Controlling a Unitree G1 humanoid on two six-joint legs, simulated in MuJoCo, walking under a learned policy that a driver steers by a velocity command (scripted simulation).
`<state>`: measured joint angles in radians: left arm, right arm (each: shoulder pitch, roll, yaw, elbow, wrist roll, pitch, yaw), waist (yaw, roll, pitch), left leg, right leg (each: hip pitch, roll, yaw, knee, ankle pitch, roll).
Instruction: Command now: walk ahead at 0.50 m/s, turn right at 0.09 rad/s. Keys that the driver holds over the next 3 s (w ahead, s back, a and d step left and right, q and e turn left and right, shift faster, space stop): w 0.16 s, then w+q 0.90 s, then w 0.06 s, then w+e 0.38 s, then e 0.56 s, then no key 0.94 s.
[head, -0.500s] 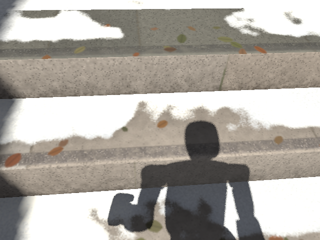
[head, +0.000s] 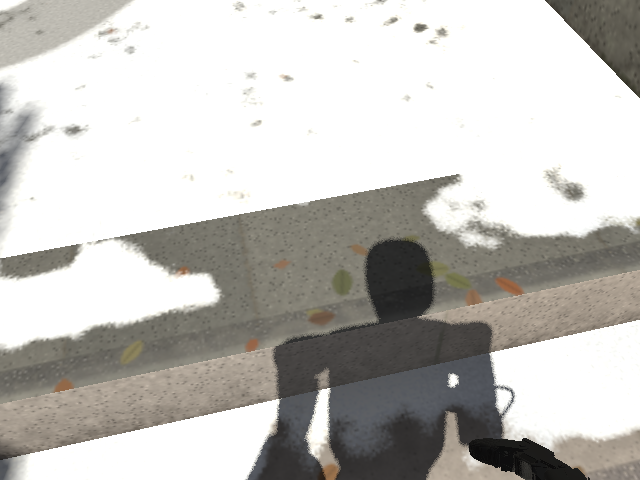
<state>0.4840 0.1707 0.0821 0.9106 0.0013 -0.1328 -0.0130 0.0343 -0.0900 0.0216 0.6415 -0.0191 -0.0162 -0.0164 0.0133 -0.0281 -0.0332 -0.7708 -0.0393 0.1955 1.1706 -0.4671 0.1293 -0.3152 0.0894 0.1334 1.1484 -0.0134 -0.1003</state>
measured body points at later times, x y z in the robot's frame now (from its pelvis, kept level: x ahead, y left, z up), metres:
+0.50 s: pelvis +0.29 -0.05 +0.16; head +0.32 -0.04 +0.61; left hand +0.54 +0.12 +0.10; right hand +0.26 -0.28 +0.03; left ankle +0.11 +0.07 -0.48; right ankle +0.40 -0.14 -0.46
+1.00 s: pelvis +0.56 +0.06 +0.30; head +0.61 +0.05 +0.75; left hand +0.43 +0.26 +0.17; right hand +0.85 -0.03 +0.22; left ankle +0.67 +0.15 -0.29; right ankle +0.42 -0.14 -0.39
